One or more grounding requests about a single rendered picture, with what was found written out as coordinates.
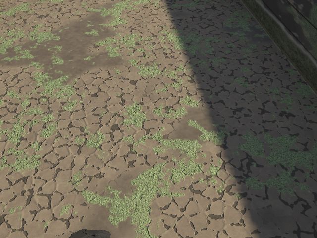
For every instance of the left robot hand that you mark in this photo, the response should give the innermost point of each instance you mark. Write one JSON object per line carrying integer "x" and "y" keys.
{"x": 94, "y": 233}

